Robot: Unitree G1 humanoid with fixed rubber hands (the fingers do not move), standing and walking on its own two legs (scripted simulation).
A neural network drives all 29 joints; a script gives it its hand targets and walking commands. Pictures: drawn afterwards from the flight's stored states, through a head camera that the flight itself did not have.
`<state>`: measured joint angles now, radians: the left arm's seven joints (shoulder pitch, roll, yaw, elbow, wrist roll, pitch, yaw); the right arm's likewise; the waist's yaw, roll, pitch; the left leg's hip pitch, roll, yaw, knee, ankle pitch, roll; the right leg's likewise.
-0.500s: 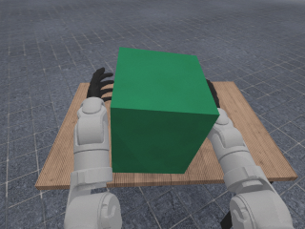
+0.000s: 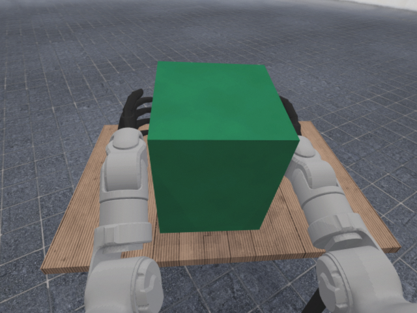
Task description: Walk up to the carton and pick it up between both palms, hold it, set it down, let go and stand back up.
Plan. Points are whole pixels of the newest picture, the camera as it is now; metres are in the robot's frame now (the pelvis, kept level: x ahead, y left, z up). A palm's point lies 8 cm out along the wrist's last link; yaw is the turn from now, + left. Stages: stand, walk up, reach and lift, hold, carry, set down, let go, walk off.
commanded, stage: reach and lift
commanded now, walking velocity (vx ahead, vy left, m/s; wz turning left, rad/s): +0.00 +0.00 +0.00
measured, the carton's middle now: (211, 150) +0.38 -0.02 +0.17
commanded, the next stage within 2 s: hold in 0.54 s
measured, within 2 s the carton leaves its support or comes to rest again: neither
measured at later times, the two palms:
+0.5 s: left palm (124, 126) +0.38 +0.14 +0.23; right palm (286, 127) +0.37 -0.16 +0.22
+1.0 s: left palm (111, 119) +0.36 +0.15 +0.26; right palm (284, 114) +0.37 -0.14 +0.25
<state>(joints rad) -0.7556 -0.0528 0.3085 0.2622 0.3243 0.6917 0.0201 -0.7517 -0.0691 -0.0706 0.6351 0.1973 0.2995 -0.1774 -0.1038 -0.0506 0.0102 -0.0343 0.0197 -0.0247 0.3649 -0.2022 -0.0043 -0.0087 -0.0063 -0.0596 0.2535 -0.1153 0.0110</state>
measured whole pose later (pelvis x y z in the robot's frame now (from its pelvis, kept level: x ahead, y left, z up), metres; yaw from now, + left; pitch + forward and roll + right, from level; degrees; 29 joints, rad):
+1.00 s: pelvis +0.00 -0.01 +0.00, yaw +0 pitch -8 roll -1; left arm -0.83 -0.01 0.37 0.26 0.32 0.84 -0.01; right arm -0.89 -0.10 -0.04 0.66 0.28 0.48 -0.23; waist -0.07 -0.03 -0.04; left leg -0.03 0.02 -0.04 0.37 -0.20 -0.01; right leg 0.00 0.00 -0.05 0.26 -0.12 0.00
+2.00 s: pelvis +0.00 +0.00 +0.00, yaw +0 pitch -7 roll -1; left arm -0.81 -0.02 0.36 0.21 0.31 0.83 -0.02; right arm -0.86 -0.11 -0.01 0.60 0.30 0.49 -0.24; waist -0.09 -0.03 -0.04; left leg -0.06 0.02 -0.04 0.36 -0.19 -0.01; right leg -0.03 0.01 -0.03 0.27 -0.12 0.01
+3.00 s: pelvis +0.00 -0.01 +0.00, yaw +1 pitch -6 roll -1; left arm -0.82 -0.02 0.35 0.22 0.30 0.84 -0.02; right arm -0.86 -0.12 0.01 0.59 0.33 0.51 -0.26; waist -0.09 -0.02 -0.05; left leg -0.06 0.01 -0.05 0.36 -0.19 -0.01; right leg -0.03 0.01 -0.03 0.26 -0.12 0.00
